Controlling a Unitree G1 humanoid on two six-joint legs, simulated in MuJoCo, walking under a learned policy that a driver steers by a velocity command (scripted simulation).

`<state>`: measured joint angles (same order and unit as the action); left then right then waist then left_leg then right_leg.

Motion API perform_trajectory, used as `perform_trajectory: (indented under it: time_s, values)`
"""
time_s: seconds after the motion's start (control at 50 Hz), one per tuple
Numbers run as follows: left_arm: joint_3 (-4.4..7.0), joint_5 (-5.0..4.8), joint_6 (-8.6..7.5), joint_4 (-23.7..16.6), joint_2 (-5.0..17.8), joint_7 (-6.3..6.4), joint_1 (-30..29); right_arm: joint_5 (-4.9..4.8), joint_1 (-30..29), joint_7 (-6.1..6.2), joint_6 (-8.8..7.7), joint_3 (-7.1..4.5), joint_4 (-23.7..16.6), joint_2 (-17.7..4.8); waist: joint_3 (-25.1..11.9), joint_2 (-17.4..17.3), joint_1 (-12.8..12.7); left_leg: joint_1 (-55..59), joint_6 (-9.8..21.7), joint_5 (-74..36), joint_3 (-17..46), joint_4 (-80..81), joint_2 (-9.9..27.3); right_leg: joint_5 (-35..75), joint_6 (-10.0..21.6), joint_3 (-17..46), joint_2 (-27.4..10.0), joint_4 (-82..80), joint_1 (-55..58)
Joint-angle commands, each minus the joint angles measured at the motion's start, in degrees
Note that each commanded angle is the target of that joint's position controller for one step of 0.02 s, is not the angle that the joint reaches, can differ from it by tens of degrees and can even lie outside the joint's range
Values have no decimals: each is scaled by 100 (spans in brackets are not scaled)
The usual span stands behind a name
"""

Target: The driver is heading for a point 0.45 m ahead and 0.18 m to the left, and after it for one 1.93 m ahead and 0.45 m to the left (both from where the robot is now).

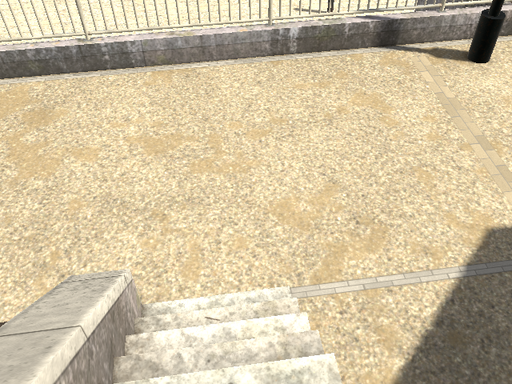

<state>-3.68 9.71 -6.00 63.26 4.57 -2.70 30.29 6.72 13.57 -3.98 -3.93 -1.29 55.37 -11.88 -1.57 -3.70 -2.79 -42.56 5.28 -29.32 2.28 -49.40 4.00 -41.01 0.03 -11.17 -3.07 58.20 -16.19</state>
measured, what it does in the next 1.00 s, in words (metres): goes down, turning left: left foot 0.22 m lower, then right foot 0.21 m lower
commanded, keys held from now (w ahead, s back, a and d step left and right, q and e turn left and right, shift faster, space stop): w+q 0.80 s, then w+e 0.20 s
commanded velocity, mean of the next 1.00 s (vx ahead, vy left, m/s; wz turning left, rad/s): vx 0.50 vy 0.00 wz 0.45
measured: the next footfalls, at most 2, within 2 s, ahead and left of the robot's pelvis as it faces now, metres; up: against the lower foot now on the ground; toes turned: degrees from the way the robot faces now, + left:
left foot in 0.16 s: +0.15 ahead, +0.14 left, -0.22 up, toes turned +11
right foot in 0.50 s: +0.40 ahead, +0.03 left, -0.43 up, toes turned +17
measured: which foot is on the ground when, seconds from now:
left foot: up 0.00-0.14, down 0.16-0.52, up 0.54-1.00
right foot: down 0.00-0.16, up 0.18-0.48, down 0.50-1.00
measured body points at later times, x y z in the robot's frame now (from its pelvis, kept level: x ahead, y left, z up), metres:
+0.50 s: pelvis +0.29 +0.08 -0.30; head +0.29 +0.07 +0.15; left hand +0.35 +0.32 -0.41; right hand +0.27 -0.13 -0.45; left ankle +0.12 +0.13 -0.86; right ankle +0.38 +0.02 -1.05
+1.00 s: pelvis +0.50 +0.18 -0.48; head +0.50 +0.19 -0.03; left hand +0.29 +0.26 -0.63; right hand +0.73 +0.05 -0.61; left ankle +0.58 +0.36 -1.21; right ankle +0.36 +0.02 -1.08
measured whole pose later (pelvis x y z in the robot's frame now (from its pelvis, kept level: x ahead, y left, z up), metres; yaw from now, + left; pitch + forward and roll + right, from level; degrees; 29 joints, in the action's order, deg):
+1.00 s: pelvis +0.50 +0.18 -0.48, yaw +30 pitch +0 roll -6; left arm -3.7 3.6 -5.9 62.8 6.6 0.8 33.8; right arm 2.9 9.6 -3.5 -1.4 2.0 53.0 -13.6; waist -0.6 -5.1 -7.5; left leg -27.8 1.4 -27.4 2.8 -25.9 6.8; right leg -52.4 3.2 -13.9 3.5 66.2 -8.7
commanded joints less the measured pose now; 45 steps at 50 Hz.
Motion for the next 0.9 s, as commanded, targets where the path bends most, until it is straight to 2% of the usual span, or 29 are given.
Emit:
perform_trajectory:
  time_s: [0.02,0.08,0.12,0.14,0.16,0.18,0.2,0.22,0.24,0.26,0.28,0.3,0.34,0.36,0.38,0.4,0.44,0.48,0.5,0.52,0.54,0.56,0.58,0.64,0.68,0.72,0.78,0.86,0.9]
  values:
    - [107,-54,-138,-118,907,50,36,60,225,-28,86,10,-170,-345,1169,446,302,1001,-37,540,34,90,225,1802,780,1253,-1807,-1337,-1280]
    - [301,-263,41,105,1232,288,854,108,-1161,-46,47,65,-602,-272,1265,608,-393,731,-101,1658,-369,1518,150,2942,658,1506,-1889,-664,228]
    - [475,12,240,-152,1459,103,373,-53,615,25,-47,-123,372,-489,727,752,267,3187,-180,1650,-745,1343,-218,4473,324,645,-1493,724,-646]
    - [542,-153,310,-219,1606,-23,-129,-178,1898,74,-88,-341,954,-866,782,173,868,4274,-147,1582,-919,2793,-278,3542,222,484,-1335,1969,-963]
    - [719,-294,366,-149,2000,-115,-396,41,3398,219,-121,-588,1627,-1224,787,-795,1749,5388,227,974,-835,4451,-94,1513,-9,415,-485,4617,-1291]
    - [648,-387,340,-368,1181,-426,234,29,3950,206,-240,-682,1831,-1905,-690,-1451,1261,7854,1138,-2545,147,1130,455,-1121,-9,595,507,6607,-3282]
    - [614,-526,143,-1103,838,-477,-799,129,4611,237,-398,-719,2086,-2043,-1067,-1053,1583,8482,1445,-3289,709,886,814,-1217,48,697,549,6585,-4480]
    - [660,-802,13,-1787,1036,-383,-2096,98,4379,149,-486,-622,2159,-1668,-400,-463,1751,7791,1449,-1504,1146,1242,1100,-1199,188,733,391,6164,-5494]
    - [603,-930,-29,-1993,984,-289,-2272,-23,3516,51,-418,-401,1950,-952,36,185,1255,6762,1275,270,1383,1249,1281,-575,405,1084,18,5213,-5906]
    - [618,-945,-46,-1965,895,-112,-2068,-72,2358,-71,-409,-223,1612,-508,550,-103,689,4893,1495,1244,2235,1467,1568,78,507,1564,-254,4614,-5585]
    - [454,-626,14,-1691,694,-9,-1673,27,1616,-22,-367,137,1327,307,1072,753,291,3221,1060,1979,1715,1526,1467,1950,675,2223,-834,2524,-4946]
    - [483,-491,65,-1215,765,19,-1154,-219,968,34,-338,245,915,397,1284,1013,86,1127,1032,2277,872,1766,998,3923,604,1749,-721,498,-3091]
    - [254,-415,190,-1122,318,-115,-399,-89,288,121,-519,197,338,-238,595,-452,-561,-1742,861,3033,0,1076,-274,5422,238,458,150,1146,819]
    - [201,-322,94,-1151,443,-201,-357,-46,772,237,-560,288,374,60,693,225,-267,-1474,692,4227,212,367,-401,6561,121,1160,-145,327,253]
    - [193,-493,-32,-984,584,-139,-108,-15,859,368,-626,242,197,-143,560,845,-77,-2168,289,5709,-310,-269,-992,8472,27,1059,5,-1164,1539]
    - [305,-514,-30,-1128,885,-92,-201,-17,827,412,-688,148,84,-697,638,571,-187,-2415,330,6205,-82,-543,-1198,8020,-197,519,328,-1096,2133]
    - [348,-351,120,-1602,1076,-35,-503,-77,1123,329,-551,144,-6,-860,775,312,-296,-1199,714,6132,1217,-1052,-563,5209,-115,717,291,-2486,1871]
    - [470,-473,324,-1648,1599,-80,-1191,-65,1870,71,-306,146,50,-837,796,361,159,1484,884,4957,2482,-1895,-297,5384,420,1279,-174,-4792,648]
    - [547,-517,226,-1165,1739,-76,31,-166,1415,-159,-92,169,-195,-967,581,207,-151,1261,840,4811,3085,-3161,-165,6384,688,1592,-757,-5634,1470]
    - [773,-304,68,-399,2016,91,2121,-183,1928,-357,-148,273,-136,-428,-588,1170,-478,31,365,4670,2294,-5783,-787,7968,1341,1390,-1013,-3700,4095]
    - [816,-326,19,-869,2502,-4,1373,-489,3323,-387,-201,297,-79,502,-1483,2165,324,-2409,-72,7376,874,-8460,-1628,13224,2692,1869,-2213,-1000,5410]
    - [976,-32,125,-928,2653,26,1446,-558,2678,-367,-63,191,-610,-118,-1445,1105,-203,-3630,-503,7294,922,-8911,-1658,13216,2876,3089,-2495,-1268,5657]
    - [905,129,209,-988,2272,65,499,-548,1474,-289,89,212,-974,-139,-243,794,-381,-5103,-553,6176,1253,-7846,-995,9014,2436,3652,-2653,-1982,4609]
    - [130,-195,36,-438,78,149,192,-339,2419,-189,174,255,-332,-63,1428,55,945,-2995,-42,3016,1004,-4782,37,5792,740,1847,-1452,-3150,-194]
    - [100,-387,-283,-266,228,364,193,-412,1826,-454,127,310,-352,141,1183,465,680,-1596,-18,1575,250,-3248,121,5025,714,946,-867,-3202,-1883]
    - [96,-196,-370,-24,873,408,102,-384,1222,-631,134,383,-435,306,800,708,723,-1016,-113,863,246,-3607,136,4740,759,1100,-859,-3009,-2112]
    - [24,-305,-522,-23,1035,502,289,-268,542,-351,35,105,-640,-518,729,325,449,-1924,-103,223,929,-1336,-72,5059,328,1205,-1035,-2369,-235]
    - [-129,-396,-373,-25,955,354,633,47,-230,-206,84,189,-641,-455,1032,688,104,-211,-178,-57,282,-207,-246,3089,817,1018,-726,-1892,-818]
    - [-9,-488,-254,-19,1119,353,947,-66,-1043,-175,172,326,-907,-427,1228,567,-286,-622,-357,411,182,1399,-3,3127,1035,1417,-905,-1597,393]
Keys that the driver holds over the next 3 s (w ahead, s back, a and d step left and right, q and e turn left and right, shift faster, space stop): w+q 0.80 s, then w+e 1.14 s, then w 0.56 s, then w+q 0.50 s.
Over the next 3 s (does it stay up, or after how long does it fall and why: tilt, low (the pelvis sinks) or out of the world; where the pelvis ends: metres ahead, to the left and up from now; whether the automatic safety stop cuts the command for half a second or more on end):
stays up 1.50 0.41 -1.44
